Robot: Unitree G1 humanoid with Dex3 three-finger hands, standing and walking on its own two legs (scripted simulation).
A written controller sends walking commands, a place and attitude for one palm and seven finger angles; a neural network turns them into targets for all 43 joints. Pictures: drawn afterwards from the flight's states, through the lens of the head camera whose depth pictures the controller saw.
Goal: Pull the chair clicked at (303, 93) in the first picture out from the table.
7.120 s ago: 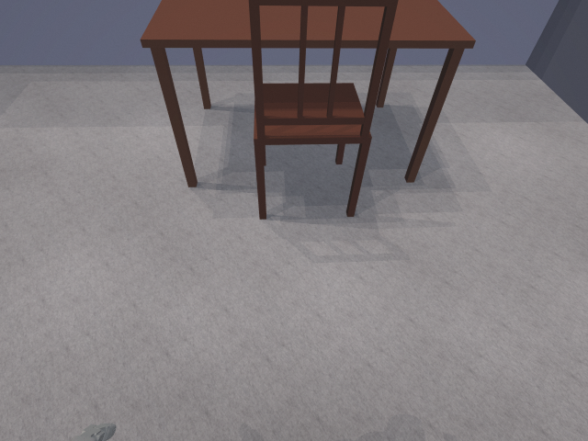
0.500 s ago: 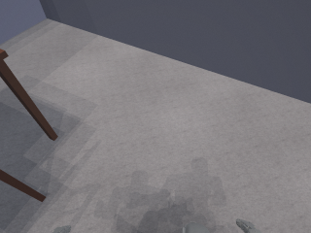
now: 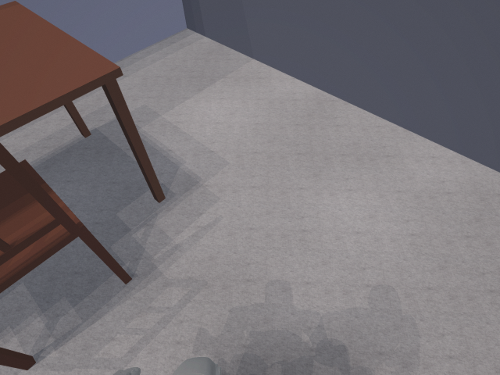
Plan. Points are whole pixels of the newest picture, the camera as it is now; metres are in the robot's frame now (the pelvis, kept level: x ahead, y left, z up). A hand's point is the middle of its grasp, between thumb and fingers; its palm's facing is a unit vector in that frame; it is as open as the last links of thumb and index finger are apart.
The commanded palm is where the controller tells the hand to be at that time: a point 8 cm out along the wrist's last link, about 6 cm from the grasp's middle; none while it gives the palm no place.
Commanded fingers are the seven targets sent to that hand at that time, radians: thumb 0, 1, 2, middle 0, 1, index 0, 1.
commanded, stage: turn to face it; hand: left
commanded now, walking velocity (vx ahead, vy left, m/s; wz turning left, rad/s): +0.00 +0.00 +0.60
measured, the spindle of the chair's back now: out of the picture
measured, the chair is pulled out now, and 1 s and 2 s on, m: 0.00 0.00 0.00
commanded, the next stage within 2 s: take the last steps up to it in 1.50 s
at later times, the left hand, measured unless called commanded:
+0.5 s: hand out of the picture +0.06 +0.29 -0.16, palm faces +0.30 -0.92 -0.25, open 7.4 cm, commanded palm none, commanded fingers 0.00 0.90 0.90 -0.20 -0.30 -0.20 -0.30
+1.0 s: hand out of the picture -0.04 +0.21 -0.15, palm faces +0.57 -0.77 -0.30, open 7.4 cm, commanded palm none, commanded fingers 0.00 0.90 0.90 -0.20 -0.30 -0.20 -0.30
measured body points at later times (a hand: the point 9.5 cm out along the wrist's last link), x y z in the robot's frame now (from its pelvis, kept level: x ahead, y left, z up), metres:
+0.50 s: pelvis +0.01 +0.05 +0.00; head +0.04 +0.08 +0.45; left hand +0.04 +0.34 -0.14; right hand +0.16 -0.17 -0.13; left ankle -0.01 +0.13 -0.74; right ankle +0.04 -0.12 -0.67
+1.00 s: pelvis +0.02 +0.00 +0.00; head +0.06 +0.00 +0.45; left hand -0.07 +0.25 -0.12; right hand +0.22 -0.19 -0.15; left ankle -0.09 +0.13 -0.66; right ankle +0.06 -0.10 -0.74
